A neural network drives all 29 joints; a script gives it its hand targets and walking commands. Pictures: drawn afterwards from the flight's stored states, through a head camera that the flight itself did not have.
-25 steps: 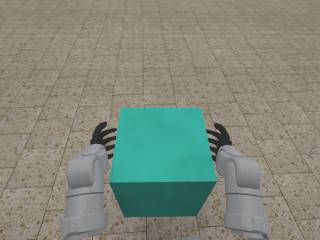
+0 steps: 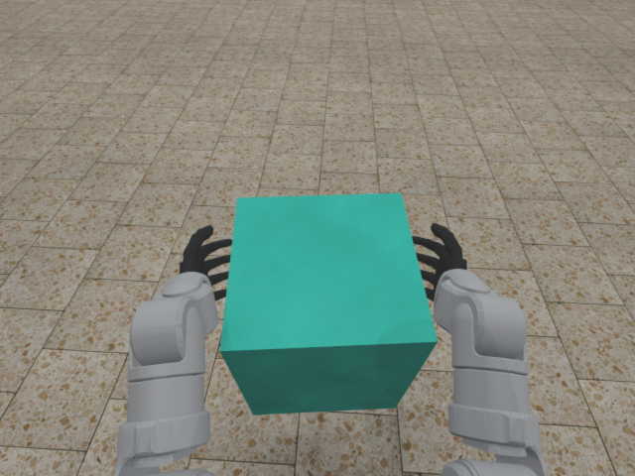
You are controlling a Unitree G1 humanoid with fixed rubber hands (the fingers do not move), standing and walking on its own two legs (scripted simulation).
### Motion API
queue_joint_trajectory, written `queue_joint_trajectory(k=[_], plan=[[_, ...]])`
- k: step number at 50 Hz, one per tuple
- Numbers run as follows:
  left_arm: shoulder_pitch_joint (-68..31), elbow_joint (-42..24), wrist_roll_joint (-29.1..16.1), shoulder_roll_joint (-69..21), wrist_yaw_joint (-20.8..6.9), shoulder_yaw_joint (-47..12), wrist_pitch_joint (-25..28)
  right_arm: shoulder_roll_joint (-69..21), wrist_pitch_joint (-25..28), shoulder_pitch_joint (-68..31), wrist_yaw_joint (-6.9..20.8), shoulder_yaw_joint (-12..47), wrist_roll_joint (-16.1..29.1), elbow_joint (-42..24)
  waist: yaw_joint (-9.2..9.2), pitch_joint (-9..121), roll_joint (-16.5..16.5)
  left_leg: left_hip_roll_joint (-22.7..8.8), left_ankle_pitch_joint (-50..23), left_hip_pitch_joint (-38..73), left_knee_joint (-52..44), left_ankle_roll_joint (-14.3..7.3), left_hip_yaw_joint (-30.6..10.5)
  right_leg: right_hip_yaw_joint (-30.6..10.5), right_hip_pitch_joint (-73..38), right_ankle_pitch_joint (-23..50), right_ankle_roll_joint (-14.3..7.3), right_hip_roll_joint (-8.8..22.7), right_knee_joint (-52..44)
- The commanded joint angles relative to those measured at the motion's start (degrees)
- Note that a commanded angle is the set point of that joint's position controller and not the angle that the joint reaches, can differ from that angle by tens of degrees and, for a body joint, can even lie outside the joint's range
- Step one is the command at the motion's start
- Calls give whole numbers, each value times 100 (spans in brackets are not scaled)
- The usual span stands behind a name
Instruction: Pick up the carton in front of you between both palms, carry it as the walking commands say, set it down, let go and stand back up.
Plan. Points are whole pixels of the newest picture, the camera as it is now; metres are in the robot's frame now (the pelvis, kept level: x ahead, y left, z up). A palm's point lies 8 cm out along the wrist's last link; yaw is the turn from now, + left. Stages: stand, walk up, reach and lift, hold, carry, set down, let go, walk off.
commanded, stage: carry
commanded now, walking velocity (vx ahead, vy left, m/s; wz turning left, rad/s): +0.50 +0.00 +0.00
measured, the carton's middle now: (322, 311) +0.34 +0.01 +0.02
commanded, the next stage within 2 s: none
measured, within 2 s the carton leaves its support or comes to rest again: neither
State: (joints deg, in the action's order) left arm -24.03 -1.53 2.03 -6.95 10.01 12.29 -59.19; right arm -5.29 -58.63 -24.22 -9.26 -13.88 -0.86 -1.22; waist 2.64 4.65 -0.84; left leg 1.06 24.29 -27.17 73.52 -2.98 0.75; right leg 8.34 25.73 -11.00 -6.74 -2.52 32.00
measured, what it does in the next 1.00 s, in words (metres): walks ahead: left foot, then right foot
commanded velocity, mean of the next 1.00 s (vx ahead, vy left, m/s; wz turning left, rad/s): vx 0.41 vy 0.00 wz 0.00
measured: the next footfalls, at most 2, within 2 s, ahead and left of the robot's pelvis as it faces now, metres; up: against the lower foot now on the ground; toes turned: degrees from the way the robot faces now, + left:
left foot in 0.38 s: +0.42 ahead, +0.12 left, +0.00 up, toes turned +8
right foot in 0.86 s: +0.75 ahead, -0.13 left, +0.00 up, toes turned -4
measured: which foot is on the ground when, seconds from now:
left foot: up 0.00-0.36, down 0.38-0.86, up 0.88-1.00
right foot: down 0.00-0.40, up 0.42-0.84, down 0.86-1.00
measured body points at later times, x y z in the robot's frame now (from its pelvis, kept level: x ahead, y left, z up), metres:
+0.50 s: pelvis +0.32 +0.04 +0.02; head +0.32 +0.04 +0.47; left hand +0.60 +0.18 +0.09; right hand +0.59 -0.12 +0.09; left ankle +0.38 +0.11 -0.72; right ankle +0.19 -0.06 -0.63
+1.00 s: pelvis +0.62 -0.03 +0.01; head +0.60 -0.06 +0.46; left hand +0.86 +0.12 +0.10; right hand +0.88 -0.18 +0.09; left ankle +0.50 +0.08 -0.64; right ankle +0.71 -0.11 -0.72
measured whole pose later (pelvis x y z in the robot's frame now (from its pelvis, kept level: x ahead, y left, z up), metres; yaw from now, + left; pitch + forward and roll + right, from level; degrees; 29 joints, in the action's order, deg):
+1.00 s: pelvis +0.62 -0.03 +0.01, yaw +2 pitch +2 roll +0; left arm -0.3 -27.8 2.3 -7.4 7.9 2.7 -69.9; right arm -7.3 -70.5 -0.6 -8.0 -3.6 -2.6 -28.7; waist 0.7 6.5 -2.6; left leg -3.4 24.5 -19.6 62.6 -0.2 3.7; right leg 14.1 23.0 -7.0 -4.3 3.4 27.6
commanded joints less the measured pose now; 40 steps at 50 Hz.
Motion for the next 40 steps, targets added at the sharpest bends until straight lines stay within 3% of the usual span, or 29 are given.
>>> queue_joint_trajectory(k=[1,2,3,4,5,8,9,11,13,15,17,18,19,20,21,22,23,25,26,29,31,32,33,34,38,40], plan=[[-3975,-1016,-1455,-4585,-313,-3724,269,-4587,98,-3298,96,3324,804,-477,-153,1941,332,-519,-294,-1275,-396,34,-232,-2549,-2272,102,-632,1795,-1453],[-4010,-1038,-1559,-4693,-360,-3828,273,-4585,163,-3229,103,3324,785,-571,-159,1967,248,-558,-417,-1142,-789,74,-143,-2189,-2204,254,-675,1748,-1492],[-3880,-1017,-1540,-4627,-384,-3791,289,-4533,171,-3126,99,3385,736,-561,-117,1928,377,-565,-509,-1228,-1101,99,-35,-2133,-2234,268,-733,1745,-1607],[-3774,-1018,-1484,-4529,-371,-3763,307,-4629,199,-3121,87,3533,770,-602,-167,1906,559,-609,-803,-1280,-1267,142,-44,-2102,-2354,839,-684,1774,-1653],[-3810,-1147,-1609,-4593,-386,-3874,321,-4543,268,-3197,82,3519,798,-904,-97,1943,515,-634,-859,-1458,-1625,180,19,-1842,-2594,1059,-739,1692,-1610],[-3001,-1054,-1439,-4355,-328,-3707,258,-4356,216,-2710,57,3665,836,-1036,78,1783,672,-509,-1546,-1724,-2402,203,287,-1452,-3231,2369,-466,1528,-1433],[-2854,-1083,-1351,-4296,-347,-3733,238,-4317,199,-2770,63,3732,817,-1144,34,1725,666,-533,-1709,-1810,-2608,198,333,-1347,-3355,2747,-372,1485,-1445],[-2471,-1276,-1369,-4264,-344,-3821,134,-4270,93,-2185,100,3735,879,-1171,65,1616,418,-427,-1888,-1658,-3252,203,441,-1207,-3656,2845,-345,1506,-1456],[-1987,-1520,-1298,-4201,-372,-3781,35,-4341,-38,-1718,160,3857,873,-1360,138,1399,783,-297,-2256,-1335,-3994,163,657,-886,-3718,3490,-179,1296,-1327],[-1544,-1752,-1217,-4104,-413,-3888,-64,-4399,-135,-1659,217,4085,996,-1683,88,1316,894,30,-2620,-658,-4830,111,1108,-502,-3692,4296,-7,1093,-1175],[-1152,-2000,-1319,-4262,-504,-4014,-175,-4389,-247,-1182,285,4152,965,-1912,-135,1683,1142,219,-2872,855,-5190,-24,1381,-216,-3358,5035,187,1144,-415],[-1169,-2140,-1366,-4276,-526,-4127,-226,-4472,-302,-954,325,4225,968,-1961,-267,2062,933,9,-2717,2141,-5341,-15,1252,8,-2778,4259,385,1071,461],[-952,-2192,-1387,-4222,-555,-4221,-298,-4409,-356,-570,358,4142,940,-2038,-367,2436,340,-835,-2444,3467,-5049,-197,334,-16,-1613,2468,537,1112,1469],[-843,-2525,-1570,-4271,-607,-4369,-401,-4263,-386,-171,363,4083,846,-2062,-355,3083,-1293,-2534,-2260,4827,-5224,-1195,-2481,-149,52,-4,735,385,3147],[-869,-2724,-1511,-4273,-646,-4405,-439,-4618,-435,-311,420,4230,1017,-2176,-400,2729,-1350,-2592,-2749,5125,-5652,-1439,-3072,-499,1342,-1770,721,-57,4037],[-768,-2701,-1576,-4486,-705,-4480,-440,-4716,-436,-265,506,4331,1103,-2487,-394,2409,-950,-2484,-3056,4819,-5605,-1245,-2491,-815,1659,-1666,661,346,4270],[-711,-2880,-1601,-4715,-762,-4474,-420,-4951,-451,-72,600,4488,1149,-2511,-382,2229,-300,-2233,-3120,4253,-5668,-1005,-1969,-911,1450,-1381,623,580,3881],[-581,-2846,-1534,-5096,-850,-4548,-428,-5351,-433,-470,769,4684,1375,-2862,-316,1890,-156,-2086,-2282,3382,-6146,-658,-1307,-901,1160,-876,650,848,3068],[-377,-2962,-1534,-5193,-881,-4607,-402,-5372,-411,-271,845,4802,1437,-3088,-300,1780,-213,-2007,-2212,3080,-6233,-545,-1068,-779,877,-695,687,882,2880],[352,-3030,-1304,-5195,-874,-4659,-441,-5194,-494,41,970,4989,1588,-3427,-317,1427,-520,-1799,-1784,2789,-6590,-532,-532,-369,909,-324,829,771,1913],[498,-3301,-1244,-4968,-819,-4667,-545,-5042,-639,329,1012,4950,1646,-3343,-325,1166,-762,-1631,-1881,2785,-6674,-500,-193,-288,1135,55,870,864,1301],[622,-3263,-1249,-4773,-801,-4612,-605,-4682,-691,462,986,4909,1536,-3410,-323,985,-583,-1441,-1964,2741,-6662,-446,67,-117,1104,284,931,806,884],[574,-3362,-1234,-4574,-790,-4616,-642,-4628,-739,481,988,4860,1548,-3398,-354,907,-593,-1469,-2928,2951,-6493,-437,120,-36,1153,465,875,756,592],[638,-3384,-1245,-4417,-756,-4618,-715,-4382,-799,563,931,4815,1488,-3325,-347,743,-737,-1383,-2874,2813,-6544,-390,269,125,1079,517,864,681,434],[300,-3533,-1333,-3837,-636,-4462,-955,-3946,-980,557,734,4484,1333,-3242,-358,160,-910,-1437,-2673,2521,-6520,-282,486,146,740,1203,686,823,-80],[349,-3519,-1365,-3726,-642,-4348,-1047,-3855,-1065,485,671,4459,1318,-3351,-365,281,-799,-1440,-2492,2547,-6370,-239,600,275,242,1096,612,770,-255]])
